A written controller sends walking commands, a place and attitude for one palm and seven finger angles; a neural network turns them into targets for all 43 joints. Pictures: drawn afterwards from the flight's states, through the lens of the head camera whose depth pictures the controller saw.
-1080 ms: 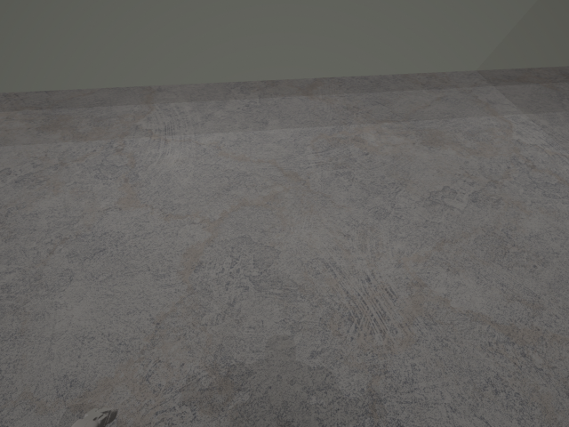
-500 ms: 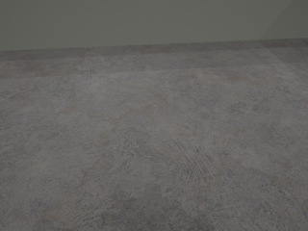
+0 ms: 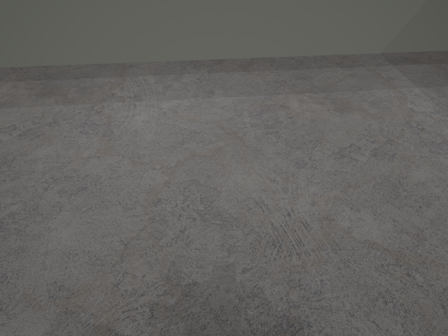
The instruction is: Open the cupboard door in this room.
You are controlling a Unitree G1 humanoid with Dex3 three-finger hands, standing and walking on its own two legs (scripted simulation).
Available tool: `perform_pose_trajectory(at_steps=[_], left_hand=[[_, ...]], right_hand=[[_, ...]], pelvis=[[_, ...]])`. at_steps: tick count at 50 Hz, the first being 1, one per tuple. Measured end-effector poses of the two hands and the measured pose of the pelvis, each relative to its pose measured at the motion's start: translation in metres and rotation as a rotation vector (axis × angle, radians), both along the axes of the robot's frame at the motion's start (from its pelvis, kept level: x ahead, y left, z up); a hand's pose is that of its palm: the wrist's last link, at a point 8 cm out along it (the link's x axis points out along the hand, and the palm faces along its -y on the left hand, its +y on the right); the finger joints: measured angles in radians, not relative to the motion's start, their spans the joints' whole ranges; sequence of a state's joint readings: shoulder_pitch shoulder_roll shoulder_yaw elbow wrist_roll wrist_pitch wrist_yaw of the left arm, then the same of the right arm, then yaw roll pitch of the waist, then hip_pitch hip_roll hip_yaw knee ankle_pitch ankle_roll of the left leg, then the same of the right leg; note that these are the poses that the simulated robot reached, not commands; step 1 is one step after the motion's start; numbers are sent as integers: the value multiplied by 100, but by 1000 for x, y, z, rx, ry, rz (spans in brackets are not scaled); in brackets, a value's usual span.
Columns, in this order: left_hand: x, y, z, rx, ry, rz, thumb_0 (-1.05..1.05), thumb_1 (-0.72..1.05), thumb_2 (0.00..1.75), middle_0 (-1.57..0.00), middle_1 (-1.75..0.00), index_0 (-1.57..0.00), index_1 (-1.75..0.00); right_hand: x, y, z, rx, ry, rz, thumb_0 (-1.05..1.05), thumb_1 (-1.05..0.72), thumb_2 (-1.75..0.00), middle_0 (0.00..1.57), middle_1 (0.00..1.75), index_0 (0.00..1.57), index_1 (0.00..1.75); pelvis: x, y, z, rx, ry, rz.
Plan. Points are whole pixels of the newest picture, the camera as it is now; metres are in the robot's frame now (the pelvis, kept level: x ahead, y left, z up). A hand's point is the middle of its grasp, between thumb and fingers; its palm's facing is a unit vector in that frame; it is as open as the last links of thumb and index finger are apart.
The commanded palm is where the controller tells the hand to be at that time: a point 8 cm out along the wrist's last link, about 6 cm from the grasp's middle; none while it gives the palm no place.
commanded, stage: turn or walk to find it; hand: left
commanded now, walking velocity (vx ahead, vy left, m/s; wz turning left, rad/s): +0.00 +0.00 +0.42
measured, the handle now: out of the picture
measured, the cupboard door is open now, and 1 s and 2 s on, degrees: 0 0 0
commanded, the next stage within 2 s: none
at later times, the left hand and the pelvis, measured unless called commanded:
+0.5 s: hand out of the picture +0.03 +0.22 -0.16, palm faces +0.17 -0.95 -0.26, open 7.4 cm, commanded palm none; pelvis -0.03 +0.00 +0.00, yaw +11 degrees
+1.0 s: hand out of the picture -0.14 +0.18 -0.19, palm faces +0.46 -0.86 -0.21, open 7.4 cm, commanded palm none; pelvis -0.07 +0.01 -0.02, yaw +27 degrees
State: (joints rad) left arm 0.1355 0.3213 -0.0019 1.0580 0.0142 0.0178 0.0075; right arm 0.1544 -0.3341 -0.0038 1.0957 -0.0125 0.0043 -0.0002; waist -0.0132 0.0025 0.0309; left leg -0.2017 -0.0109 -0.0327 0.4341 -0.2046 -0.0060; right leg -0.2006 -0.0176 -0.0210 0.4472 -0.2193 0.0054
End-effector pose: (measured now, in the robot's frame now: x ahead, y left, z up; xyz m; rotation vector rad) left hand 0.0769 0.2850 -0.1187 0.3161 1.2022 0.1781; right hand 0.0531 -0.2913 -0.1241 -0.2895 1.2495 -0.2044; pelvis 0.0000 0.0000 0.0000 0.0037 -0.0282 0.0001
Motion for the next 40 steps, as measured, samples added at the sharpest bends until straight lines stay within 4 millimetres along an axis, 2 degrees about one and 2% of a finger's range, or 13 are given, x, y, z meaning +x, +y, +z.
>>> perform_pose_trajectory(at_steps=[6,12,17,22,28,30,34,40], left_hand=[[-16,-12,-17,-51,9,43,0,90,90,-20,-30,-20,-30],[-38,-11,-38,-106,43,86,0,90,90,-20,-30,-20,-30],[-48,-10,-29,-111,39,133,0,91,90,-20,-30,-20,-30],[-57,-13,-17,-93,2,179,0,91,90,-20,-30,-20,-30],[-73,-27,-7,-47,-58,234,0,91,90,-20,-30,-20,-30],[-86,-35,-5,-28,-67,253,0,91,90,-20,-30,-20,-30],[-118,-48,4,-22,-51,313,0,91,90,-20,-30,-20,-30],[-158,-63,-1,-51,-22,393,0,90,90,-20,-30,-20,-30]], right_hand=[[0,26,-12,39,28,22,1,-90,-90,20,30,20,30],[-6,61,-16,68,33,36,0,-90,-90,21,30,20,30],[-17,76,-11,89,62,55,0,-90,-90,21,30,20,30],[-20,70,-12,94,82,80,0,-90,-90,21,30,20,30],[-15,42,-25,106,71,120,0,-90,-90,21,30,20,30],[-10,32,-30,108,65,133,0,-90,-90,21,30,20,30],[4,20,-24,103,48,176,1,-90,-90,21,30,20,30],[23,20,-16,83,39,251,1,-91,-90,20,30,20,30]], pelvis=[[-3,6,-8,-15,9,37],[-8,20,-15,-8,8,66],[-16,20,-6,-23,30,110],[-25,13,-2,-33,47,160],[-37,-11,-8,-10,52,224],[-41,-18,-11,-9,41,241],[-43,-25,-3,13,23,285],[-47,-26,-1,23,12,360]])
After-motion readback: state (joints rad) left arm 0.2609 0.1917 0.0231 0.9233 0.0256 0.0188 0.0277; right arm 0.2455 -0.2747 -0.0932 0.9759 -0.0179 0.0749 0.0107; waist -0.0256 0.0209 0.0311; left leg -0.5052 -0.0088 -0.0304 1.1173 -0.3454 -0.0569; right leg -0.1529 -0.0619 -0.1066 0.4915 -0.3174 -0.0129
